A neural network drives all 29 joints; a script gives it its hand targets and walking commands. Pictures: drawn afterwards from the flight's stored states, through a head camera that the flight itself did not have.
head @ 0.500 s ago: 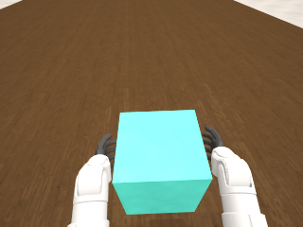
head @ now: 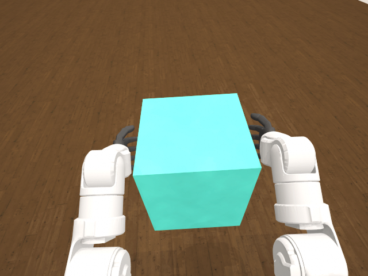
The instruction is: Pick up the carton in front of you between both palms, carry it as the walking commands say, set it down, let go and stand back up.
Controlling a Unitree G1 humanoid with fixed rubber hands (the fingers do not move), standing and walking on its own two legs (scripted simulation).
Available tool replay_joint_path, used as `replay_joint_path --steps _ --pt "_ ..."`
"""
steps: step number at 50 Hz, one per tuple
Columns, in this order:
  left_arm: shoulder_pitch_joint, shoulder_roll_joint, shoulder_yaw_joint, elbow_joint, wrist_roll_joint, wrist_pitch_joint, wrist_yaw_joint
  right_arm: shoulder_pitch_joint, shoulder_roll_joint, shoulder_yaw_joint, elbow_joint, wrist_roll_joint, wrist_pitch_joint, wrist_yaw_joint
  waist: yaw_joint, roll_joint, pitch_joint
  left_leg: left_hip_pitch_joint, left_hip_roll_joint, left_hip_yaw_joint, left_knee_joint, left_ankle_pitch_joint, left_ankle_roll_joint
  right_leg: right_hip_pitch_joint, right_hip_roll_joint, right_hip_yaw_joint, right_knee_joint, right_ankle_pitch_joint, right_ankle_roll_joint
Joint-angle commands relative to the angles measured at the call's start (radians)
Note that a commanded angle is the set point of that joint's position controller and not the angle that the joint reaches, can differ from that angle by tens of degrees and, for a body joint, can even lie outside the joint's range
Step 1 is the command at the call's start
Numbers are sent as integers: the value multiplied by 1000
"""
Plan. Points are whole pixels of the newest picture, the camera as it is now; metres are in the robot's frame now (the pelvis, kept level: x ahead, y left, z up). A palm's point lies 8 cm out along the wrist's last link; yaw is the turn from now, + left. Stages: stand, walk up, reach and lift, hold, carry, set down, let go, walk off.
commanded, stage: carry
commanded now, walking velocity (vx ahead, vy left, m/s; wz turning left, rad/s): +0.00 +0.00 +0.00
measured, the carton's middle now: (193, 165) +0.37 +0.00 +0.06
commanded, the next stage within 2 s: none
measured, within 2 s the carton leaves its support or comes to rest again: neither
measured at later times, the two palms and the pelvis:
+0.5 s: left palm (128, 164) +0.35 +0.14 +0.10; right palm (269, 150) +0.36 -0.16 +0.12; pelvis +0.00 -0.01 +0.00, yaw +0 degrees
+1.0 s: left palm (99, 159) +0.38 +0.22 +0.08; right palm (228, 148) +0.39 -0.08 +0.09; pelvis +0.10 +0.05 +0.01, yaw +0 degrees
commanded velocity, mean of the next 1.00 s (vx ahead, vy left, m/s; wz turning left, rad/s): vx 0.24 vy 0.00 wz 0.00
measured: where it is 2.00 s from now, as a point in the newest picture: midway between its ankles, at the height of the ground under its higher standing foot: (170, 205)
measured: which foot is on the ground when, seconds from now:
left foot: down 0.00-0.66, up 0.68-0.88, down 0.90-1.00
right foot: down 0.00-0.92, up 0.94-1.00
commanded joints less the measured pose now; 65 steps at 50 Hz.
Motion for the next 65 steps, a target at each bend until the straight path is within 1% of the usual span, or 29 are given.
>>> replay_joint_path --steps 1,9,10,11,14,20,21,24,26,28,30,32,33,34,36,38,41,42,43,44,45,46,48,51,57,58,61,63,65 --pt "-672 -1081 -528 -48 -375 -43 -239 -583 1124 567 27 383 -2 241 3 -35 -413 218 163 -128 34 461 27 122 -152 98 -3 531 -10" --pt "-819 -1116 -591 -134 -412 -71 -235 -676 1193 589 -38 407 -42 240 -10 16 -412 256 163 -137 21 358 8 86 -136 92 -42 380 -23" --pt "-835 -1105 -595 -124 -405 -70 -228 -702 1166 590 -32 387 -37 237 5 57 -413 256 168 -126 54 402 14 108 -137 95 -50 412 -20" --pt "-848 -1098 -600 -143 -412 -73 -226 -751 1170 625 -69 412 -40 233 7 -27 -380 212 151 -109 55 396 13 103 -133 81 -27 513 -21" --pt "-806 -1100 -577 -162 -427 -62 -216 -665 1144 635 -87 418 -28 229 19 -52 -448 222 152 -106 74 375 11 159 -164 109 -2 637 -33" --pt "-732 -1080 -599 -128 -391 -45 -233 -605 1163 586 -18 390 -9 245 13 2 -445 212 146 -109 66 375 -1 154 -152 96 24 601 -38" --pt "-735 -1142 -607 -115 -423 -45 -238 -659 1140 589 -109 399 -17 245 23 65 -478 271 151 -111 58 436 14 156 -152 106 19 544 -35" --pt "-799 -1107 -606 -166 -411 -49 -232 -615 1148 586 -31 389 -12 252 8 -17 -412 220 162 -121 45 367 22 124 -132 96 -12 457 -29" --pt "-843 -1130 -663 -165 -430 -59 -230 -702 1142 611 -93 399 -27 248 12 62 -444 262 176 -131 34 351 23 121 -126 94 -16 353 -21" --pt "-801 -1105 -618 -153 -428 -56 -232 -660 1164 612 -37 411 -21 246 -2 1 -408 220 162 -134 5 171 23 94 -120 111 -51 275 -39" --pt "-766 -1110 -621 -154 -431 -50 -237 -615 1137 618 -71 395 -21 252 17 -94 -345 78 105 -76 77 -163 -8 180 -199 224 -177 -9 -69" --pt "-723 -1120 -615 -150 -408 -43 -244 -575 1167 617 -48 394 -9 262 36 -184 -220 -139 65 -13 153 -217 -55 210 -329 421 -360 -210 -135" --pt "-698 -1127 -587 -144 -387 -42 -247 -582 1169 622 -66 387 -4 265 32 -123 -211 -132 85 -47 192 -215 -50 185 -356 418 -394 -275 -156" --pt "-624 -1119 -565 -113 -354 -37 -252 -543 1176 651 -32 384 15 271 40 -168 -192 -154 93 -52 211 -202 -49 183 -338 396 -408 -278 -144" --pt "-599 -1174 -605 -124 -369 -24 -261 -460 1185 632 -47 365 13 289 53 -60 -180 -225 71 -39 216 -172 -62 290 -315 354 -389 -7 -145" --pt "-568 -1169 -621 -191 -377 -29 -276 -434 1229 643 -63 382 11 293 43 -113 -215 -250 52 -9 180 -129 -51 397 -299 265 -305 335 -127" --pt "-505 -1189 -681 -248 -392 -26 -275 -347 1227 650 -161 362 0 291 38 -140 -210 -159 7 75 20 -127 -67 408 -236 158 -207 525 -96" --pt "-461 -1204 -696 -243 -399 -26 -274 -327 1209 674 -211 365 3 287 14 -138 -296 108 3 100 -114 -136 -57 289 -196 80 -115 463 -62" --pt "-435 -1169 -686 -275 -377 -21 -271 -274 1228 671 -173 362 15 287 -4 -59 -333 368 75 4 -156 -100 -32 102 -154 -31 72 451 -8" --pt "-377 -1176 -705 -287 -374 -18 -281 -217 1193 649 -165 339 6 283 -29 258 -367 577 289 -356 -218 -123 68 -222 -45 -89 291 174 58" --pt "-395 -1167 -708 -318 -389 -15 -289 -156 1208 677 -164 322 -1 286 -23 331 -326 686 384 -565 -268 167 159 -417 16 -39 399 -152 48" --pt "-328 -1195 -723 -275 -384 -19 -294 -134 1225 662 -188 315 -4 290 -27 262 -347 714 406 -512 -212 288 182 -471 -33 47 474 -216 35" --pt "-321 -1215 -733 -355 -393 -35 -293 -110 1215 719 -286 317 -13 296 -19 81 -332 618 396 -437 -257 119 150 -488 -77 47 469 -191 46" --pt "-195 -1212 -752 -433 -361 -62 -294 -146 1232 784 -507 352 -25 295 -15 71 -239 417 325 -233 -343 -5 70 -393 -112 14 388 42 44" --pt "-78 -1060 -785 -552 -313 -43 -252 75 1067 775 -466 355 -1 318 -15 151 -162 407 285 -168 -376 33 77 -321 -86 -67 121 201 46" --pt "-28 -1076 -793 -497 -324 -40 -258 51 1060 787 -484 378 -4 316 -18 97 -191 422 284 -156 -379 22 74 -307 -86 -45 115 225 44" --pt "-6 -1044 -784 -482 -312 -32 -259 73 1032 789 -502 345 13 314 -25 159 -169 587 225 -115 -250 494 60 -380 -43 -135 37 181 28" --pt "-4 -1022 -779 -485 -321 -25 -265 91 1008 769 -471 360 20 317 -23 218 -113 520 215 -30 -195 578 40 -289 -10 -189 -11 163 18" --pt "-49 -1009 -760 -514 -316 -25 -269 75 1022 796 -478 343 19 320 13 174 -246 415 173 49 61 842 -29 75 21 -216 -65 216 -36"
